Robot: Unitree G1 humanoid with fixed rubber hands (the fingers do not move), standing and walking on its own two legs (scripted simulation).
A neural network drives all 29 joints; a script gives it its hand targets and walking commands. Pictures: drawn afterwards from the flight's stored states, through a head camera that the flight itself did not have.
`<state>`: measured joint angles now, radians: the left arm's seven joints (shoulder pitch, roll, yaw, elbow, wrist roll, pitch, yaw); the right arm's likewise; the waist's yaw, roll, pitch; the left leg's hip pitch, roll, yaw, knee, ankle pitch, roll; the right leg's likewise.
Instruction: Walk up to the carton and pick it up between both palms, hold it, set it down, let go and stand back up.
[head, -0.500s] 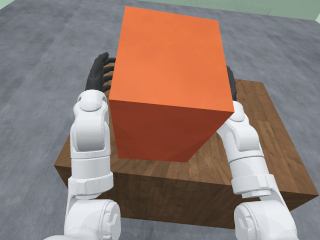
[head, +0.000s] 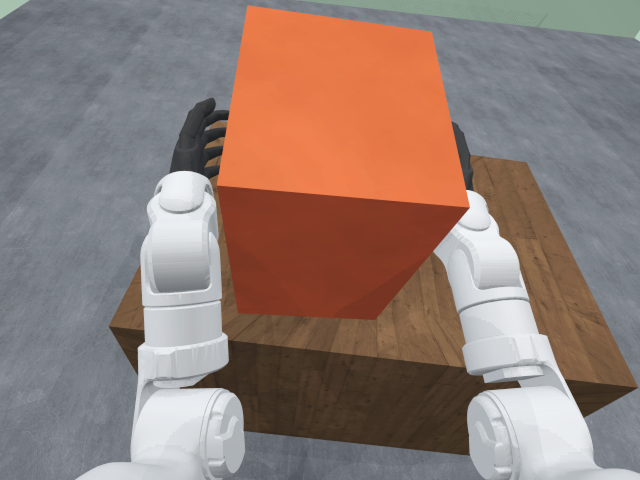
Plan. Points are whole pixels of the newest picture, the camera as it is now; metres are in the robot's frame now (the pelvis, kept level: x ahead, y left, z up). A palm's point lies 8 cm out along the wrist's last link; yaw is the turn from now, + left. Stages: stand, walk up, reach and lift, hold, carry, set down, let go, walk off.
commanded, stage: hold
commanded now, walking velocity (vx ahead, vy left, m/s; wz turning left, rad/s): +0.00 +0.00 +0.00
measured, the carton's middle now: (322, 190) +0.41 +0.00 +0.16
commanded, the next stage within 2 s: none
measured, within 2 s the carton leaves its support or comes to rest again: neither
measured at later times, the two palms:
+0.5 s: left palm (195, 181) +0.37 +0.15 +0.20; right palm (453, 198) +0.37 -0.14 +0.19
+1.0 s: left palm (191, 178) +0.37 +0.15 +0.20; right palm (447, 192) +0.37 -0.14 +0.19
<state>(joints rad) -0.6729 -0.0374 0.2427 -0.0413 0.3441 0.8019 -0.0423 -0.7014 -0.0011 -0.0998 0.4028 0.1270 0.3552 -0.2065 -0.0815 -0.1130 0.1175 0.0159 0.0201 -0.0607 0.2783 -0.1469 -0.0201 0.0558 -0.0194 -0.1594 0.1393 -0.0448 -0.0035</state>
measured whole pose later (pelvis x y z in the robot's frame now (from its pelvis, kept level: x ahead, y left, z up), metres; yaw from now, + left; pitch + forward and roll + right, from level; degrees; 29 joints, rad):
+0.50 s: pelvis +0.00 +0.00 +0.00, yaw +0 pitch -8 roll -1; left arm -0.63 -0.04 0.23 -0.08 0.34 0.78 -0.05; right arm -0.64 0.01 -0.08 0.35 0.12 0.34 -0.22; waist -0.09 -0.11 0.11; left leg 0.02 0.02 -0.06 0.26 -0.14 -0.02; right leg 0.05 -0.02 -0.16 0.13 -0.04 0.00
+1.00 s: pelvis +0.00 +0.00 +0.00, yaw +0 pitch -8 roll -1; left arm -0.68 -0.03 0.25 -0.01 0.34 0.79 -0.04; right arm -0.71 0.02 -0.13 0.43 0.10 0.35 -0.20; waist -0.07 -0.12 0.12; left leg 0.00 0.02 -0.06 0.29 -0.14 -0.02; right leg 0.03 -0.02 -0.16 0.16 -0.05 -0.01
